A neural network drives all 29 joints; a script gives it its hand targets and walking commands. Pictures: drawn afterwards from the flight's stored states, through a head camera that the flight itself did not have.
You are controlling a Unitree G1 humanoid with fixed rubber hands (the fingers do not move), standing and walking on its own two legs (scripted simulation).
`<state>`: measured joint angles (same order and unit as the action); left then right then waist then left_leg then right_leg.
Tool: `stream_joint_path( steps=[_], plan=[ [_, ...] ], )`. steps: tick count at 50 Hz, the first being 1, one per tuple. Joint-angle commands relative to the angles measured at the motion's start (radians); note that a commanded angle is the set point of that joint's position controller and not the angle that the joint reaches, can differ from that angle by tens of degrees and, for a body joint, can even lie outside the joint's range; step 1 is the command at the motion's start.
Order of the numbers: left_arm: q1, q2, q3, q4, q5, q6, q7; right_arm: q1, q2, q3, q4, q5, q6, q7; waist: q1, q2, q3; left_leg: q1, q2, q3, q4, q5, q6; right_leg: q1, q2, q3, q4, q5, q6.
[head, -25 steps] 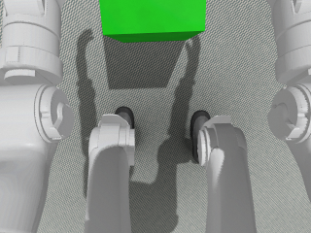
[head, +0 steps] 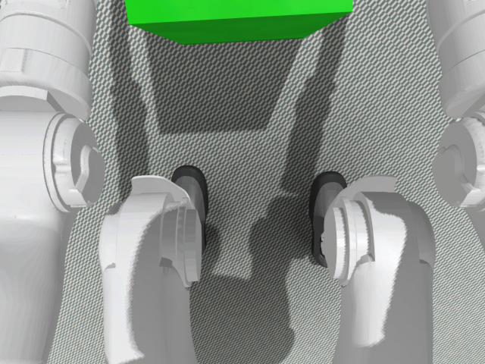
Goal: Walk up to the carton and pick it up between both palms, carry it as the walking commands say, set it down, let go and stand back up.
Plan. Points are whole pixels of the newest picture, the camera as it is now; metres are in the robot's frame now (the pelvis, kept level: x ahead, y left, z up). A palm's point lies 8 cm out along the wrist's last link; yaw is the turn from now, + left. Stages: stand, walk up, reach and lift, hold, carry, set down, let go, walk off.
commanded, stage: reach and lift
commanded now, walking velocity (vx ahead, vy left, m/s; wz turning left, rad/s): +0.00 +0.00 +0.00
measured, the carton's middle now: out of the picture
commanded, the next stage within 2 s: none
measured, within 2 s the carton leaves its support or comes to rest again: leaves its support in 1.64 s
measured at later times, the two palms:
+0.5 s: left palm out of the picture +0.58 +0.19 -0.18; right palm out of the picture +0.58 -0.14 -0.18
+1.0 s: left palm out of the picture +0.57 +0.18 -0.18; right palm out of the picture +0.58 -0.12 -0.18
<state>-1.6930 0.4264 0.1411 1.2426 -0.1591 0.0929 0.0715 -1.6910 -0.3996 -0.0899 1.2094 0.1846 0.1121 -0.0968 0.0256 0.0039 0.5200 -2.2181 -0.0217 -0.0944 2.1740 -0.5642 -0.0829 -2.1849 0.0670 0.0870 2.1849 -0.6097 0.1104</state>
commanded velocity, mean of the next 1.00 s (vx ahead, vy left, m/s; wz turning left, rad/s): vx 0.00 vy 0.00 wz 0.00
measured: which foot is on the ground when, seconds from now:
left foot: down 0.00-1.00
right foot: down 0.00-1.00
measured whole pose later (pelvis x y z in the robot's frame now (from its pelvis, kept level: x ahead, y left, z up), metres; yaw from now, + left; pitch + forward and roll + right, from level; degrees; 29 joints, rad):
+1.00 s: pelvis +0.01 +0.00 -0.01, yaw +0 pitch +37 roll -1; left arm -1.57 0.31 0.34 1.02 0.02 0.20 0.02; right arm -1.55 -0.23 -0.32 0.96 -0.04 0.21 -0.03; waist 0.02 0.01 0.45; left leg -2.24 -0.03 -0.10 2.20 -0.60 -0.09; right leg -2.21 0.07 0.09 2.21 -0.65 0.11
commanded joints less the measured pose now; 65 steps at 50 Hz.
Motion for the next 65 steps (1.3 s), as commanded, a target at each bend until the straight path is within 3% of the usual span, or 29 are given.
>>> stream_joint_path(
  steps=[1, 4, 5, 7, 20, 21, 22, 23, 24, 29, 34, 37, 39, 41, 43, 44, 47, 48, 49, 50, 51, 52, 53, 56, 60, 61, 62, 64, 65],
  plan=[
    [-0.271, 0.122, 0.009, -0.084, -0.022, -0.014, -0.013, -0.298, -0.095, -0.007, -0.099, -0.039, -0.019, 0.009, -0.020, -0.095, -1.175, 0.534, 0.000, 0.138, -0.128, 0.288, 0.027, 0.481, -0.020, -0.165, -0.161, 0.277, -0.031],
    [-0.237, 0.135, 0.003, -0.087, -0.015, -0.021, -0.011, -0.322, -0.119, -0.013, -0.157, -0.007, -0.026, 0.010, 0.034, -0.002, -1.262, 0.617, 0.001, 0.146, -0.115, 0.345, 0.029, 0.491, -0.018, -0.152, -0.132, 0.323, -0.039],
    [-0.220, 0.116, 0.006, -0.081, -0.029, -0.018, -0.016, -0.285, -0.072, 0.021, -0.111, 0.001, -0.017, 0.020, 0.041, -0.069, -1.194, 0.562, -0.002, 0.144, -0.127, 0.332, 0.038, 0.497, -0.021, -0.157, -0.139, 0.308, -0.038],
    [-0.207, 0.122, -0.013, -0.109, -0.029, -0.030, -0.011, -0.236, -0.050, 0.023, -0.100, 0.021, -0.020, 0.019, 0.064, -0.027, -1.315, 0.658, 0.000, 0.153, -0.118, 0.371, 0.036, 0.565, -0.014, -0.150, -0.138, 0.335, -0.038],
    [-0.306, 0.042, -0.069, -0.188, -0.049, -0.028, -0.017, -0.250, -0.046, -0.004, -0.118, -0.047, -0.018, -0.003, -0.039, -0.004, -1.318, 0.634, -0.014, 0.144, -0.134, 0.374, 0.016, 0.590, -0.005, -0.166, -0.143, 0.383, -0.045],
    [-0.255, 0.072, -0.008, -0.136, 0.004, -0.024, -0.010, -0.227, -0.041, -0.039, -0.112, -0.046, -0.010, 0.002, 0.014, 0.030, -1.245, 0.659, -0.017, 0.154, -0.132, 0.348, 0.026, 0.498, -0.008, -0.154, -0.169, 0.310, -0.041],
    [-0.300, 0.045, -0.030, -0.172, -0.013, -0.023, -0.007, -0.252, -0.051, -0.054, -0.116, -0.074, -0.013, 0.006, -0.036, 0.019, -1.247, 0.647, -0.017, 0.132, -0.140, 0.365, 0.021, 0.497, -0.001, -0.164, -0.157, 0.335, -0.046],
    [-0.241, 0.061, 0.021, -0.121, 0.011, -0.016, 0.001, -0.281, -0.072, -0.042, -0.142, -0.064, -0.018, 0.003, 0.015, -0.030, -1.283, 0.655, -0.026, 0.153, -0.122, 0.377, 0.020, 0.611, -0.010, -0.154, -0.146, 0.368, -0.037],
    [-0.319, 0.007, -0.012, -0.190, -0.002, -0.027, -0.009, -0.331, 0.019, 0.008, -0.219, -0.031, -0.025, 0.024, 0.041, -0.047, -1.262, 0.653, -0.029, 0.138, -0.140, 0.385, 0.039, 0.523, 0.002, -0.167, -0.149, 0.344, -0.038],
    [-0.251, -0.086, 0.014, -0.089, 0.078, 0.000, -0.044, -0.252, 0.082, -0.080, -0.114, -0.105, -0.001, 0.053, -0.010, -0.010, -1.138, 0.629, -0.033, 0.150, -0.158, 0.271, 0.036, 0.495, 0.010, -0.178, -0.169, 0.256, -0.038],
    [-0.334, -0.257, 0.029, -0.201, 0.096, 0.014, -0.087, -0.361, 0.221, -0.104, -0.240, -0.181, -0.001, 0.085, -0.033, -0.007, -1.158, 0.633, -0.056, 0.136, -0.143, 0.299, 0.032, 0.509, 0.035, -0.175, -0.153, 0.288, -0.048],
    [-0.328, -0.489, -0.026, -0.191, 0.132, 0.039, -0.146, -0.306, 0.503, -0.058, -0.166, -0.167, 0.028, 0.153, -0.005, 0.053, -1.074, 0.644, -0.058, 0.156, -0.127, 0.324, 0.022, 0.431, 0.044, -0.173, -0.149, 0.303, -0.056],
    [-0.383, -0.777, -0.059, -0.217, 0.102, 0.058, -0.221, -0.403, 0.761, 0.027, -0.254, -0.152, 0.039, 0.215, 0.017, -0.013, -1.095, 0.509, -0.082, 0.163, -0.120, 0.327, 0.028, 0.532, 0.048, -0.153, -0.142, 0.342, -0.065],
    [-0.368, -0.838, -0.085, -0.230, 0.088, 0.078, -0.249, -0.359, 0.811, 0.018, -0.269, -0.175, 0.055, 0.235, -0.058, -0.041, -1.094, 0.522, -0.081, 0.160, -0.112, 0.294, 0.036, 0.501, 0.052, -0.189, -0.125, 0.313, -0.069],
    [-0.347, -0.866, -0.066, -0.254, 0.120, 0.095, -0.277, -0.341, 0.885, 0.021, -0.270, -0.151, 0.079, 0.262, 0.009, -0.028, -1.074, 0.537, -0.075, 0.180, -0.119, 0.282, 0.047, 0.455, 0.060, -0.177, -0.139, 0.262, -0.070],
    [-0.323, -0.903, -0.075, -0.240, 0.111, 0.105, -0.290, -0.356, 0.888, 0.034, -0.301, -0.165, 0.076, 0.267, -0.035, -0.032, -1.056, 0.498, -0.078, 0.176, -0.104, 0.300, 0.048, 0.456, 0.058, -0.183, -0.135, 0.295, -0.069],
    [-0.328, -0.919, -0.105, -0.261, 0.114, 0.116, -0.308, -0.333, 0.886, 0.030, -0.304, -0.175, 0.087, 0.273, -0.021, -0.005, -1.052, 0.460, -0.080, 0.181, -0.101, 0.278, 0.034, 0.425, 0.050, -0.182, -0.124, 0.288, -0.081],
    [-0.279, -0.913, -0.060, -0.245, 0.130, 0.127, -0.312, -0.321, 0.938, 0.053, -0.327, -0.155, 0.098, 0.281, 0.048, -0.016, -1.046, 0.465, -0.080, 0.190, -0.119, 0.269, 0.049, 0.446, 0.053, -0.168, -0.134, 0.269, -0.074],
    [-0.288, -0.909, -0.065, -0.251, 0.132, 0.131, -0.312, -0.289, 0.936, 0.033, -0.280, -0.174, 0.115, 0.282, 0.005, -0.066, -1.025, 0.461, -0.076, 0.168, -0.134, 0.241, 0.056, 0.439, 0.050, -0.190, -0.123, 0.253, -0.069],
    [-0.271, -0.908, -0.064, -0.245, 0.133, 0.135, -0.322, -0.274, 0.952, 0.053, -0.283, -0.170, 0.116, 0.287, 0.032, -0.054, -1.019, 0.452, -0.077, 0.184, -0.117, 0.263, 0.054, 0.426, 0.056, -0.178, -0.135, 0.271, -0.073],
    [-0.266, -0.920, -0.071, -0.261, 0.143, 0.149, -0.328, -0.259, 0.956, 0.025, -0.274, -0.189, 0.127, 0.290, 0.000, -0.039, -0.999, 0.438, -0.081, 0.185, -0.129, 0.216, 0.054, 0.422, 0.056, -0.183, -0.136, 0.237, -0.077],
    [-0.274, -0.919, -0.066, -0.266, 0.132, 0.138, -0.335, -0.300, 0.985, 0.074, -0.324, -0.184, 0.122, 0.285, 0.012, -0.108, -1.042, 0.420, -0.083, 0.180, -0.110, 0.244, 0.069, 0.472, 0.051, -0.169, -0.142, 0.269, -0.068],
    [-0.261, -0.911, -0.101, -0.272, 0.129, 0.139, -0.322, -0.319, 0.937, 0.070, -0.328, -0.170, 0.114, 0.280, 0.009, -0.013, -1.038, 0.407, -0.072, 0.188, -0.106, 0.261, 0.055, 0.469, 0.053, -0.160, -0.119, 0.313, -0.078],
    [-0.224, -0.936, -0.107, -0.271, 0.129, 0.151, -0.337, -0.246, 0.950, 0.066, -0.287, -0.167, 0.124, 0.285, 0.010, 0.002, -1.005, 0.407, -0.074, 0.192, -0.125, 0.245, 0.050, 0.433, 0.062, -0.173, -0.120, 0.291, -0.084],
    [-0.270, -0.949, -0.142, -0.313, 0.085, 0.142, -0.345, -0.255, 0.949, 0.098, -0.309, -0.169, 0.118, 0.280, -0.036, -0.073, -1.050, 0.387, -0.076, 0.170, -0.105, 0.302, 0.056, 0.506, 0.049, -0.167, -0.127, 0.377, -0.081],
    [-0.222, -0.949, -0.116, -0.257, 0.115, 0.155, -0.346, -0.231, 0.974, 0.084, -0.282, -0.174, 0.125, 0.279, -0.011, -0.044, -1.038, 0.417, -0.080, 0.183, -0.114, 0.271, 0.060, 0.478, 0.050, -0.168, -0.139, 0.329, -0.077],
    [-0.242, -0.932, -0.112, -0.274, 0.116, 0.148, -0.336, -0.307, 0.975, 0.115, -0.327, -0.143, 0.113, 0.273, 0.074, -0.032, -1.038, 0.393, -0.081, 0.185, -0.124, 0.270, 0.061, 0.474, 0.054, -0.148, -0.128, 0.321, -0.082],
    [-0.271, -0.972, -0.120, -0.304, 0.100, 0.144, -0.334, -0.248, 1.000, 0.092, -0.287, -0.167, 0.123, 0.282, -0.007, -0.052, -1.029, 0.449, -0.083, 0.170, -0.130, 0.299, 0.059, 0.443, 0.056, -0.174, -0.134, 0.329, -0.085],
    [-0.298, -0.954, -0.143, -0.335, 0.092, 0.138, -0.335, -0.286, 1.004, 0.125, -0.309, -0.133, 0.119, 0.279, 0.027, -0.056, -1.073, 0.444, -0.080, 0.172, -0.120, 0.312, 0.062, 0.472, 0.055, -0.166, -0.129, 0.350, -0.084]
  ],
)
